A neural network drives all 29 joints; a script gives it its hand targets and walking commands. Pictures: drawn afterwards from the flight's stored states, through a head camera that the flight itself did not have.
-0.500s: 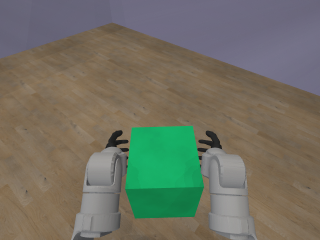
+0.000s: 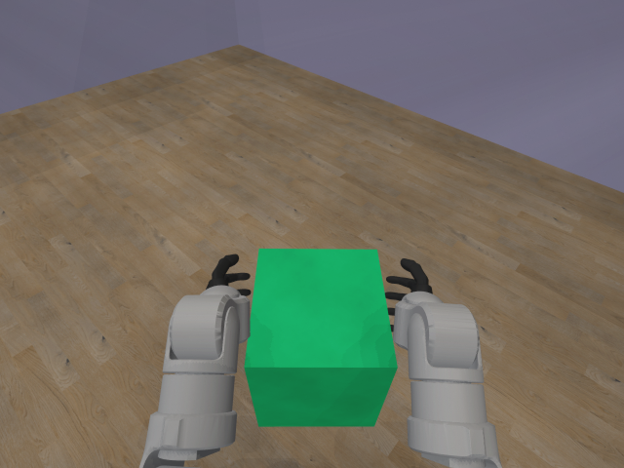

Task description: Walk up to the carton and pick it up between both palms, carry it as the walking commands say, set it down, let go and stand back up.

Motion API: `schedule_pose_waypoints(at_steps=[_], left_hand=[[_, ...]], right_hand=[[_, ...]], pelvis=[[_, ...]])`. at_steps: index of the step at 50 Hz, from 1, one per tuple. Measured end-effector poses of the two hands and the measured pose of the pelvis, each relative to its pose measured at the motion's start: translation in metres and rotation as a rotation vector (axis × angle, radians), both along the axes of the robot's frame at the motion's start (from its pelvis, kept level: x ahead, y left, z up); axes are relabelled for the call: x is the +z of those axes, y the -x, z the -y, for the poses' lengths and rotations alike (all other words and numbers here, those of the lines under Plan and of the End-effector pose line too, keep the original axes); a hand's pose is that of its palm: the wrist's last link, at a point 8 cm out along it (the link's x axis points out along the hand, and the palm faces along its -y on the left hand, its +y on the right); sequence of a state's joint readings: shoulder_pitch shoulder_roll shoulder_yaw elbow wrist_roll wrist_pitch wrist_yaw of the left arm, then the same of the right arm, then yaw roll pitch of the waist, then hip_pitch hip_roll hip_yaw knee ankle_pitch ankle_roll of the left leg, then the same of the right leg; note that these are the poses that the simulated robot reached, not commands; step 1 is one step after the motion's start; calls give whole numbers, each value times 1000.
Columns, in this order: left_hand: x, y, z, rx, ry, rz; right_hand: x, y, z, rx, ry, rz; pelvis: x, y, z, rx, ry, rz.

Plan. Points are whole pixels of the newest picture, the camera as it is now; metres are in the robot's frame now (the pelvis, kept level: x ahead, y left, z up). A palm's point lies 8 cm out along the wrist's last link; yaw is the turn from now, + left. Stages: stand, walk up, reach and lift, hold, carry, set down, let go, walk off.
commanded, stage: carry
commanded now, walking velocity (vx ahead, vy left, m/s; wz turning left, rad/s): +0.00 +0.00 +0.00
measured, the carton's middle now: (317, 338) +0.32 +0.00 +0.00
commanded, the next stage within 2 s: none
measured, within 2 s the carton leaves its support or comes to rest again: neither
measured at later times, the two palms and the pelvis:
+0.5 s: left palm (216, 295) +0.32 +0.13 +0.09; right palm (409, 300) +0.32 -0.11 +0.09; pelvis +0.02 +0.01 +0.00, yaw +0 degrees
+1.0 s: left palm (223, 291) +0.33 +0.12 +0.09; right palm (413, 297) +0.33 -0.12 +0.09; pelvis +0.02 +0.00 +0.00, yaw +0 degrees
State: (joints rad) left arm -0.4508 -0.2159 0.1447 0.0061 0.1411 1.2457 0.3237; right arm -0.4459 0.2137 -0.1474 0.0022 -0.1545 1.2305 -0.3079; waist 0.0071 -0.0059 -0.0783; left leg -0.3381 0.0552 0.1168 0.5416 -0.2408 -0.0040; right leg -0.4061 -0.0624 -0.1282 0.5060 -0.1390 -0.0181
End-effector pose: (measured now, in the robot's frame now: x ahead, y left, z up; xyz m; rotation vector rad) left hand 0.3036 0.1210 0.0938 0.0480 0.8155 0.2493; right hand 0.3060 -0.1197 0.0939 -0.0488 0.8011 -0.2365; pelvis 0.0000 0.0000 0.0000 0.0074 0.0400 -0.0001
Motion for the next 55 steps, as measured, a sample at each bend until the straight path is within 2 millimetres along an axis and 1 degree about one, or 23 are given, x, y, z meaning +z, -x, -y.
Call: schedule_pose_waypoints(at_steps=[9,16,31,55], left_hand=[[1,-7,-8,9,-1,5],[0,-12,-10,10,-4,5],[0,-20,-6,-1,-7,6],[-4,-27,0,-12,-15,12]], right_hand=[[0,-9,-8,7,-2,4],[-1,-14,-10,7,-4,3],[-1,-20,-6,-4,-6,3],[-5,-26,0,1,0,6]], pelvis=[[0,-7,-6,3,2,0],[-1,-12,-8,6,3,2],[-1,-18,-6,6,3,2],[-1,-23,-1,5,4,-2]])
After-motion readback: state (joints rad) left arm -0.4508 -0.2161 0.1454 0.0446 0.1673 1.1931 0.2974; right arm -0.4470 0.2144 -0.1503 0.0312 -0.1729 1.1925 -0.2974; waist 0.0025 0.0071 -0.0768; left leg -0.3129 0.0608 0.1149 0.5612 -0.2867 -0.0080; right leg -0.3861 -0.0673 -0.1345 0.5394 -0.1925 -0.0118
